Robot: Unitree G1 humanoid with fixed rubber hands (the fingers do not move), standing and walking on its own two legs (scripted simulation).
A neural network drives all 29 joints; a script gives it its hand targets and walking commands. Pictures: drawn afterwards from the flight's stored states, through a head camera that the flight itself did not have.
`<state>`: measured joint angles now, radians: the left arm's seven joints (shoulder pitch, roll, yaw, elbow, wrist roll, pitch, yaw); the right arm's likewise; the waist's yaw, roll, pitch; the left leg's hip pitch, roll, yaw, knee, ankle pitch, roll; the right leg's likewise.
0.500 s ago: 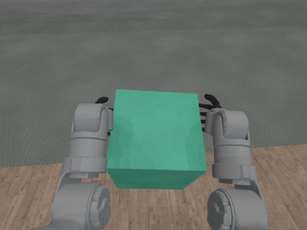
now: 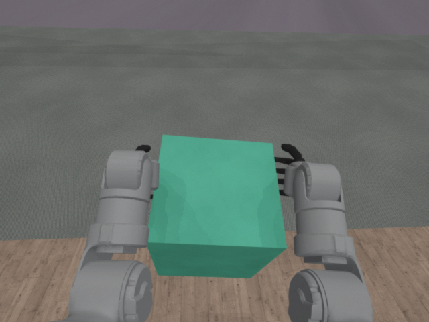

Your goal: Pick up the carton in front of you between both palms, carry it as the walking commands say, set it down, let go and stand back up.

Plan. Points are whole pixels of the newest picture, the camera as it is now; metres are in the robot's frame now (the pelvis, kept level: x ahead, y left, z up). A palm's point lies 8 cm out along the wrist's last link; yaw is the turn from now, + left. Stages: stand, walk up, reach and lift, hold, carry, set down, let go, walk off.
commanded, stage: carry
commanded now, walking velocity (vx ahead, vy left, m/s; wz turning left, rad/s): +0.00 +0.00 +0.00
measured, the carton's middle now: (211, 213) +0.35 +0.02 +0.03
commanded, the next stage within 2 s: none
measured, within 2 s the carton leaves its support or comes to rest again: neither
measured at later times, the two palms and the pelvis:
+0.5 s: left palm (146, 181) +0.35 +0.14 +0.12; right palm (298, 173) +0.37 -0.14 +0.14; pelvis +0.01 -0.01 +0.00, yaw +0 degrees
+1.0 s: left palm (155, 175) +0.38 +0.13 +0.11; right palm (300, 169) +0.39 -0.15 +0.13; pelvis +0.02 -0.01 +0.00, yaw -1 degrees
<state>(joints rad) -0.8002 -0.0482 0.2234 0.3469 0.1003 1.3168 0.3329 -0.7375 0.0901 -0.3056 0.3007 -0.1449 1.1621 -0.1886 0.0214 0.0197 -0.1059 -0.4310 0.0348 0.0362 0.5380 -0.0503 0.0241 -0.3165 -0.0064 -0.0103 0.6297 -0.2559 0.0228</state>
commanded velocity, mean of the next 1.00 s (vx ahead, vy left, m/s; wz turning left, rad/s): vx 0.00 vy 0.00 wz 0.00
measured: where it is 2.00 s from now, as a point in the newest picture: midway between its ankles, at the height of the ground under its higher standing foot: outside the picture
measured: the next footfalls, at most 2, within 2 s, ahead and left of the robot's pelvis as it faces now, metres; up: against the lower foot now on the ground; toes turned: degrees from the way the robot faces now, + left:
none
